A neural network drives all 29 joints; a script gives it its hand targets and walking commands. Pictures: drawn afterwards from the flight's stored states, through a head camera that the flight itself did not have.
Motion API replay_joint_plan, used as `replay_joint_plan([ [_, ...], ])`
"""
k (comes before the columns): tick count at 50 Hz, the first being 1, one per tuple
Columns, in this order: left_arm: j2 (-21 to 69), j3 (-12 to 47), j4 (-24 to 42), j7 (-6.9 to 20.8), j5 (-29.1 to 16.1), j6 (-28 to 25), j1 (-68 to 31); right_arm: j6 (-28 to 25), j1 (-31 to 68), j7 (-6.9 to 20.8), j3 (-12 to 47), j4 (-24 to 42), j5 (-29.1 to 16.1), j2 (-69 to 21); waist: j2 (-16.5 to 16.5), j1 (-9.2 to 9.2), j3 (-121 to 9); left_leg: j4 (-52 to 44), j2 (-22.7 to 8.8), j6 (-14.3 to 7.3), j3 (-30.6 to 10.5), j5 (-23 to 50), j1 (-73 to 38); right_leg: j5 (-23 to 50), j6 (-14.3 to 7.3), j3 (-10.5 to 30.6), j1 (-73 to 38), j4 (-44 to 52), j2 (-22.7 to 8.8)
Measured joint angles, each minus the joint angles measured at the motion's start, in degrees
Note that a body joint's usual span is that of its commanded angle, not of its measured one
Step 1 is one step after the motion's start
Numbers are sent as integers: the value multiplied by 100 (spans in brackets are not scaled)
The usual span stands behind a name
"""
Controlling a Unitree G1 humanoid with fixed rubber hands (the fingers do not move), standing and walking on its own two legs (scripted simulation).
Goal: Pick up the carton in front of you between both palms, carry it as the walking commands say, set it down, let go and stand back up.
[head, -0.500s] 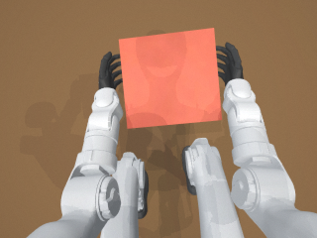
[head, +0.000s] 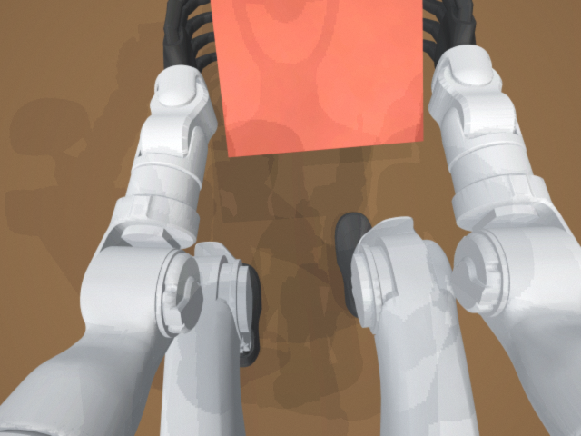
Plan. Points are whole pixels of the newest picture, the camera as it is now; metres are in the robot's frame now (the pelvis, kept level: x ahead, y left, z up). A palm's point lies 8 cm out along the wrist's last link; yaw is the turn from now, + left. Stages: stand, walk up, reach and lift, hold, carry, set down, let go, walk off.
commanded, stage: set down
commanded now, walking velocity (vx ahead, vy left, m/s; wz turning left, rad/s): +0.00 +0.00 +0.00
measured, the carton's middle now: (314, 75) +0.51 -0.10 -0.25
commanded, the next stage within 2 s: none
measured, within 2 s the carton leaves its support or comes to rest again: rests again in 0.38 s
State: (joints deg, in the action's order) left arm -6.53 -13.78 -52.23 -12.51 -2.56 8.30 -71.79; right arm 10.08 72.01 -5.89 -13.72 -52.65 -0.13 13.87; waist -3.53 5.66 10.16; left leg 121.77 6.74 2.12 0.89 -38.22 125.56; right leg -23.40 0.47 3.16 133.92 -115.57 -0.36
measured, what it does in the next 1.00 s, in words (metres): stands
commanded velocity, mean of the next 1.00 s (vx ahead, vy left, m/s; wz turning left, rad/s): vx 0.00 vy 0.00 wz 0.00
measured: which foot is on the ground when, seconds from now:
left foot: down 0.00-1.00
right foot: down 0.00-1.00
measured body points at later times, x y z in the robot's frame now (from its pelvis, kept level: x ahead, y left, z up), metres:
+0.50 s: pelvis -0.01 +0.00 -0.03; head +0.34 -0.03 +0.25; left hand +0.53 +0.06 -0.19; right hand +0.51 -0.25 -0.19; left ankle +0.09 +0.12 -0.36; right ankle +0.14 -0.13 -0.36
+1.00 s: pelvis -0.01 +0.00 -0.03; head +0.34 -0.03 +0.24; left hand +0.54 +0.06 -0.19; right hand +0.50 -0.25 -0.19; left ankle +0.09 +0.12 -0.36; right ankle +0.14 -0.13 -0.36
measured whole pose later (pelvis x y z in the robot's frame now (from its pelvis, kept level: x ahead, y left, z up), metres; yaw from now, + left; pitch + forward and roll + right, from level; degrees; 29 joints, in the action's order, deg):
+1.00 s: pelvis -0.01 +0.00 -0.03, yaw +0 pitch +37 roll +1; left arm -5.7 -20.1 -58.9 -3.4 8.0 7.4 -79.8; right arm 6.8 79.4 2.1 -20.3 -66.1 1.5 20.2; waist -2.6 4.8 16.5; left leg 127.4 8.8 2.4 -0.6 -36.4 128.3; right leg -22.3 0.3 1.7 134.7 -119.8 -2.1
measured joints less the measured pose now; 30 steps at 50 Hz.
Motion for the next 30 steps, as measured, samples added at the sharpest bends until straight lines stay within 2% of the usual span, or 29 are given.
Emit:
replay_joint_plan([
  [4, -17, 196, 3, -147, -122, 13, -116, 21, 103, 4, 173, -50, -325, 186, 37, 49, 178, 240, 20, -22, 0, -53, 65, -29, 36, -6, 51, -201, -9],
  [8, 31, 157, -115, -154, -10, 61, -151, 14, 109, 57, 76, -213, -380, 198, 87, 42, 104, 379, 40, -25, -19, -87, 140, -55, 40, -28, 114, -317, -23],
  [17, 45, -6, -323, 71, 220, 157, -266, -2, 376, 274, -130, -712, -86, 286, 55, 23, 69, 419, 153, -17, -32, 71, 347, 12, 36, -27, 230, -356, -122],
  [30, 118, -211, -419, 417, 538, 89, -572, -200, 600, 505, -275, -1120, -79, 568, 72, -42, 416, 504, 219, 7, -105, 185, 362, 94, 11, -97, 168, -392, -183],
])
